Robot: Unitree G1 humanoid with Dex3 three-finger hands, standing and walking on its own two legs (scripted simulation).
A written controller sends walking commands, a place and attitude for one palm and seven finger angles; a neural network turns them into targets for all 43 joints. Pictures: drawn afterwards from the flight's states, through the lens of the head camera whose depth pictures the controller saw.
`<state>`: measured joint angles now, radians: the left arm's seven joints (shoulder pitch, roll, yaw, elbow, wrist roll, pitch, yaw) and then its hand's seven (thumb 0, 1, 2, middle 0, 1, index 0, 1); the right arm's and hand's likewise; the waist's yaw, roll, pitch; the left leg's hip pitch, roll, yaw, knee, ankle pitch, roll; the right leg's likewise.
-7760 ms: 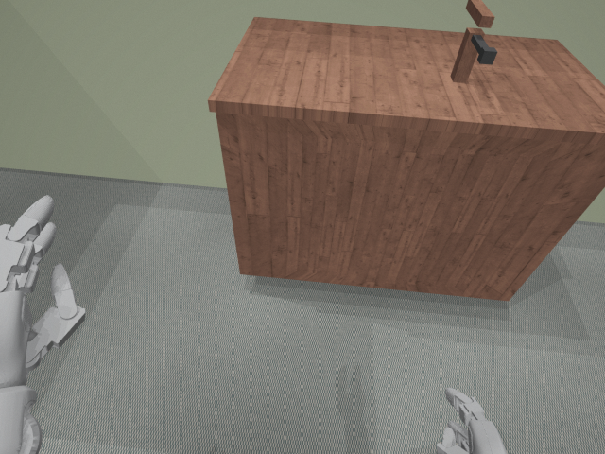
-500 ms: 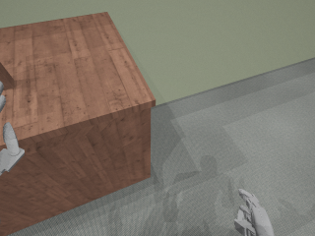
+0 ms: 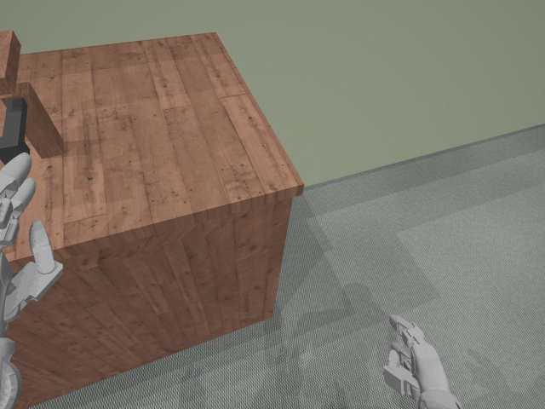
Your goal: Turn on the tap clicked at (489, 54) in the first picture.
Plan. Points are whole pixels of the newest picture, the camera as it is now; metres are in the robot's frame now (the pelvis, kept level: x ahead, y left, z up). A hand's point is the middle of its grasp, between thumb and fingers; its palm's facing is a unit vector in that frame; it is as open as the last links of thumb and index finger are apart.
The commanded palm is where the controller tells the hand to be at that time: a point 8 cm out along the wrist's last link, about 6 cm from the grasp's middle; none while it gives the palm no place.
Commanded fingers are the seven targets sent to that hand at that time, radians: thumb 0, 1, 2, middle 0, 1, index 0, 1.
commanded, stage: come to a stop and stand still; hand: left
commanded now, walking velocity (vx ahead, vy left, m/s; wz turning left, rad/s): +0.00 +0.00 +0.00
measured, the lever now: (12, 149) +0.38 +0.39 +0.15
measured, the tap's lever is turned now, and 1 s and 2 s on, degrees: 0 0 0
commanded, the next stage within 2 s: look again from close up in 0.22 s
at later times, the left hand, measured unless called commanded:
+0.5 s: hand (72, 283) +0.21 +0.23 +0.14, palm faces +0.39 -0.84 -0.38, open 7.4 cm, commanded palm +0.16 +0.27 +0.17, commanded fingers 0.00 0.90 0.90 -0.20 -0.30 -0.20 -0.30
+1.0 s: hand (78, 274) +0.22 +0.23 +0.14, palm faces +0.40 -0.84 -0.36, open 7.4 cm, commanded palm +0.17 +0.27 +0.17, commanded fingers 0.00 0.90 0.90 -0.20 -0.30 -0.20 -0.30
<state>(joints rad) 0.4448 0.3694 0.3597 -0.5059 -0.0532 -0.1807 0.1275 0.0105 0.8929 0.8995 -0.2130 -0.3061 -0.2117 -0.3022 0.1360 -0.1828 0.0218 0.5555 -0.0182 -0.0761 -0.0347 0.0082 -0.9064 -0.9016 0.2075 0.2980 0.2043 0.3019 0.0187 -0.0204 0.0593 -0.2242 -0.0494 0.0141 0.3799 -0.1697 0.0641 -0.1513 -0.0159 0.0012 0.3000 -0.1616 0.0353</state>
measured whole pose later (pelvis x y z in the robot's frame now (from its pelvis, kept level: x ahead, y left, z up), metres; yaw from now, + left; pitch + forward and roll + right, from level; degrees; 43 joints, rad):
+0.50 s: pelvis +0.00 -0.01 +0.00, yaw +0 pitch +1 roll -1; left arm 0.47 0.33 0.33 -0.43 -0.05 -0.17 0.14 0.01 0.89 0.90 -0.21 -0.31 -0.21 -0.30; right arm 0.19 -0.20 0.01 0.60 -0.01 -0.07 -0.05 0.01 -0.91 -0.90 0.21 0.30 0.20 0.30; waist 0.01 0.02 0.03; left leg -0.23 -0.03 0.00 0.38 -0.16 0.05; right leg -0.15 0.00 -0.01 0.29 -0.15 0.02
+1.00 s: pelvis +0.02 -0.01 -0.01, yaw +2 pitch +0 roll -2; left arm 0.49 0.33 0.30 -0.44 -0.06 -0.16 0.14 0.01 0.89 0.90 -0.21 -0.31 -0.21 -0.30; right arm 0.19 -0.24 -0.02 0.58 -0.01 -0.04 -0.05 0.01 -0.91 -0.90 0.21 0.30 0.20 0.30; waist 0.00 0.05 0.00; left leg -0.25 -0.02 -0.03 0.51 -0.26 0.05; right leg -0.14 0.01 -0.04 0.36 -0.23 0.01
